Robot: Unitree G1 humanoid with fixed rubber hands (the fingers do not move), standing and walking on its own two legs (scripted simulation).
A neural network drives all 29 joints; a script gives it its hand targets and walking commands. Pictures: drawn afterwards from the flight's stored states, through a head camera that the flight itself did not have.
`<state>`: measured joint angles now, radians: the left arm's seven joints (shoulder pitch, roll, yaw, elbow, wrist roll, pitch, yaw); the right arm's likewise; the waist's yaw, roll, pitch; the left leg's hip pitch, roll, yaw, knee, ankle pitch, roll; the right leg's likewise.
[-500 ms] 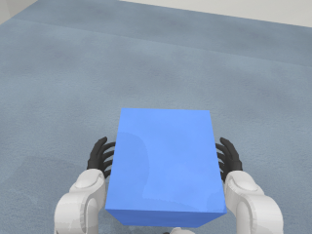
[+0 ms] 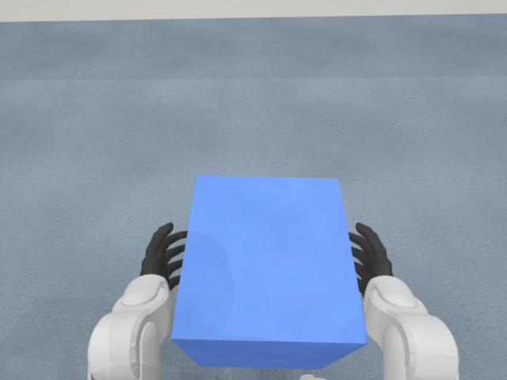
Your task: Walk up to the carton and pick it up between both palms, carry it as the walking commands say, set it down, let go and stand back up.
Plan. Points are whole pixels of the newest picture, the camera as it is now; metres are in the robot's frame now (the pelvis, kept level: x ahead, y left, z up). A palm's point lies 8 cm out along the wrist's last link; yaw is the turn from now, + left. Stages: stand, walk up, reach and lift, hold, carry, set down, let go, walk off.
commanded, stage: carry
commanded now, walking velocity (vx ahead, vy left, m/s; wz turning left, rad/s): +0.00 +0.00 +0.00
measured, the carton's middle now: (263, 280) +0.27 +0.00 +0.01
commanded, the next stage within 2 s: none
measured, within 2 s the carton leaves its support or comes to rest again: neither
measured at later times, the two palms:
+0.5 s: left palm (234, 288) +0.23 +0.04 +0.10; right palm (482, 306) +0.20 -0.25 +0.10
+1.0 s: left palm (225, 308) +0.21 +0.05 +0.09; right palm (479, 324) +0.18 -0.24 +0.09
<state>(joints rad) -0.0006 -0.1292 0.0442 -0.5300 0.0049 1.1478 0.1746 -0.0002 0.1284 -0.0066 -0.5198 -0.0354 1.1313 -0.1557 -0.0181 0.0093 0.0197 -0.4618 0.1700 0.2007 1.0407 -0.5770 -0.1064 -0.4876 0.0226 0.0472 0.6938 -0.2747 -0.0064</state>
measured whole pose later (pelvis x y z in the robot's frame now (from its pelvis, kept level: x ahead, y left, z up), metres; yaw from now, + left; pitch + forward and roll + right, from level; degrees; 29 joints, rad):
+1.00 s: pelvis -0.04 -0.08 +0.01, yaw -5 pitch +2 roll +0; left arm 0.00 -0.13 0.05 -0.40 0.04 1.14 0.17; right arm -0.03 0.13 -0.03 -0.34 -0.04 1.11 -0.13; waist -0.01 -0.02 -0.12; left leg -0.34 0.12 0.20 0.61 -0.31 -0.03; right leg -0.41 0.09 0.05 0.57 -0.19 -0.06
